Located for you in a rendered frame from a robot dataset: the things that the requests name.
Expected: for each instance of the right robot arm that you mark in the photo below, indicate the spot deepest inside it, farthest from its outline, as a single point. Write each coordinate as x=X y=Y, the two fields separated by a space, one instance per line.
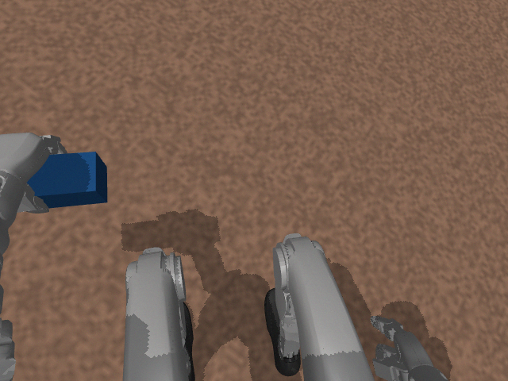
x=426 y=373

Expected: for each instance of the right robot hand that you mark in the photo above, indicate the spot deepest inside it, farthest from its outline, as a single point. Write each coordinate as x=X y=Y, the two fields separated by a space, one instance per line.
x=394 y=364

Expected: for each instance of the carton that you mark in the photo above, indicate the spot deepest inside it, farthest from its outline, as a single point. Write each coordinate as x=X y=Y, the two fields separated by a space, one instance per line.
x=71 y=179

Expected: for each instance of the right robot foot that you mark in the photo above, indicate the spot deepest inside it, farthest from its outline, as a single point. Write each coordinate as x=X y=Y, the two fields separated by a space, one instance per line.
x=285 y=366

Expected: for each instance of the left robot arm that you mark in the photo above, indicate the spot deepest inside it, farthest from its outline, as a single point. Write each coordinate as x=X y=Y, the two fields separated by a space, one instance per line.
x=11 y=194

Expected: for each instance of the left robot hand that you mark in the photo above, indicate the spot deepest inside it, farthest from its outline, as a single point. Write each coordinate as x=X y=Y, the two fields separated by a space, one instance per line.
x=22 y=155

